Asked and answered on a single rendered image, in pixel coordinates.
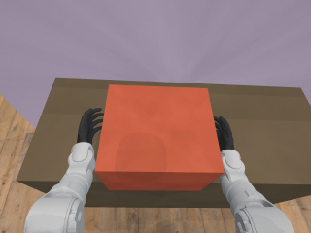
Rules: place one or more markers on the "pedestal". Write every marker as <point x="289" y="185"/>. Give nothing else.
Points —
<point x="270" y="125"/>

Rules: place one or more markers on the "left robot hand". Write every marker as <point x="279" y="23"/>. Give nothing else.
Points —
<point x="86" y="130"/>

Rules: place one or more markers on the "robot left upper arm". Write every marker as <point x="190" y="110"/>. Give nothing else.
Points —
<point x="56" y="215"/>

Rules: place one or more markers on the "right robot hand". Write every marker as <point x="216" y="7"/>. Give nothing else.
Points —
<point x="224" y="134"/>

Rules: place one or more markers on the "robot right upper arm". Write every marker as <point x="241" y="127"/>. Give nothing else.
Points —
<point x="261" y="220"/>

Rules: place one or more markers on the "carton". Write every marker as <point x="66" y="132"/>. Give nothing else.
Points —
<point x="158" y="138"/>

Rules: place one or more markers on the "robot left forearm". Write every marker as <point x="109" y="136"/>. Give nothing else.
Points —
<point x="78" y="178"/>

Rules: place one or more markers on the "robot right forearm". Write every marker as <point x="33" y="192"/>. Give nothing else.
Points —
<point x="236" y="187"/>

